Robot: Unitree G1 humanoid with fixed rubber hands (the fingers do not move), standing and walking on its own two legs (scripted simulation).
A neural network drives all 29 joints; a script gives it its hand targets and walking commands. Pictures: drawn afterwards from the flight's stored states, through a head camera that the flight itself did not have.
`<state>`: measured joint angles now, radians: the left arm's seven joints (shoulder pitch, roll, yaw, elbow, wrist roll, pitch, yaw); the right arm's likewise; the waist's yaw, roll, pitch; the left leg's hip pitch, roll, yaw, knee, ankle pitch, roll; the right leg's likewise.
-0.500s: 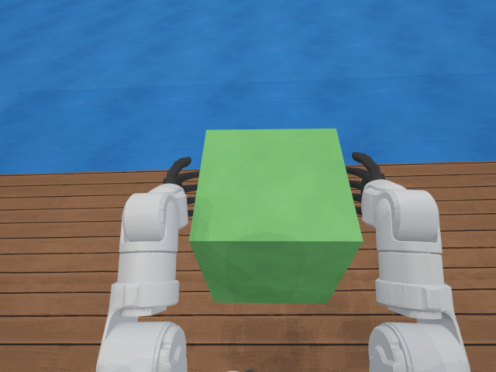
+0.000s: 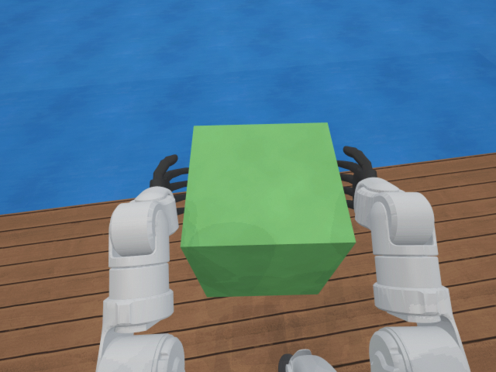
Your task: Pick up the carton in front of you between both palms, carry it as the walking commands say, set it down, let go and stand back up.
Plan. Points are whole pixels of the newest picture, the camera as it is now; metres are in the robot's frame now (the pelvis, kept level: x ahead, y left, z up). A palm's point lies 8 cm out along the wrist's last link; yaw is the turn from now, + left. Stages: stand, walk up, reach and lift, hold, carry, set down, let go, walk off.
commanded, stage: carry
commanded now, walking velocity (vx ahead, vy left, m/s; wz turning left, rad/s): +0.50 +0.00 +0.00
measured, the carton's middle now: (261, 217) +0.37 -0.02 +0.03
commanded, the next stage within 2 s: none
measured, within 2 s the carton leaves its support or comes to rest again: neither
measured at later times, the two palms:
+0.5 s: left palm (171, 107) +0.63 +0.14 +0.08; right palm (309, 95) +0.65 -0.16 +0.08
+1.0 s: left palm (189, 66) +0.92 +0.13 +0.02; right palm (291, 61) +0.90 -0.17 +0.02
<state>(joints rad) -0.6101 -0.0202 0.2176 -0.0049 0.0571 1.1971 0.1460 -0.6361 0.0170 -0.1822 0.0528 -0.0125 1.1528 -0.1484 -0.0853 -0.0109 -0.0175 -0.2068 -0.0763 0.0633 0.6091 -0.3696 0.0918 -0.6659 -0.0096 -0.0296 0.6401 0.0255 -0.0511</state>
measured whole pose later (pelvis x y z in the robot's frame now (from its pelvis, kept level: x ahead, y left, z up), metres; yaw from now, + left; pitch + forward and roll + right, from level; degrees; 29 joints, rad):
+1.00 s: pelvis +0.56 +0.00 -0.07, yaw +0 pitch +5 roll -1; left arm -0.58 -0.02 0.19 0.04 0.05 1.18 0.14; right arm -0.59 0.01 -0.18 0.08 -0.02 1.14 -0.14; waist -0.07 0.00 0.01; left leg -0.28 -0.07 0.07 0.58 -0.27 0.11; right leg -0.75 -0.05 0.00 0.88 -0.12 -0.03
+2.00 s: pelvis +1.13 +0.00 -0.15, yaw -1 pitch +5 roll -1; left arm -0.60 0.00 0.17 0.12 0.04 1.18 0.14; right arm -0.57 0.02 -0.18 0.10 -0.03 1.17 -0.13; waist -0.05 0.00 0.01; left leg -0.36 -0.06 0.09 0.59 -0.20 0.13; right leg -0.77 -0.07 0.01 1.11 -0.31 -0.01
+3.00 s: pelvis +1.69 +0.00 -0.14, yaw -1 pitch +5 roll -2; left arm -0.31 -0.14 0.17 -0.18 0.12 1.22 0.11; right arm -0.26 0.16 -0.18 -0.23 -0.13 1.23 -0.11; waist -0.01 0.00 -0.06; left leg -0.19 0.02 0.14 0.30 -0.20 0.05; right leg -0.56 -0.07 -0.08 0.80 -0.30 0.04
